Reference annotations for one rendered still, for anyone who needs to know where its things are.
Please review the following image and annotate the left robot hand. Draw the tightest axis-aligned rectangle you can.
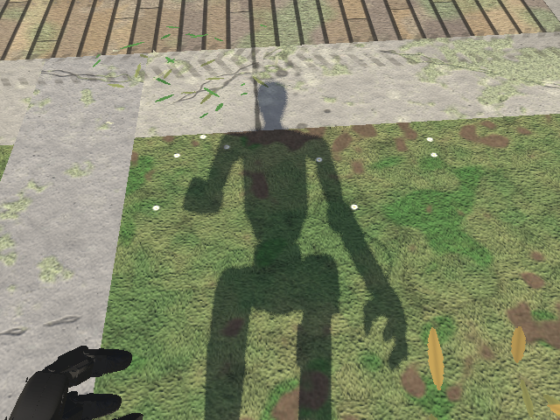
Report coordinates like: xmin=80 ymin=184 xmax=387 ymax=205
xmin=4 ymin=346 xmax=144 ymax=420

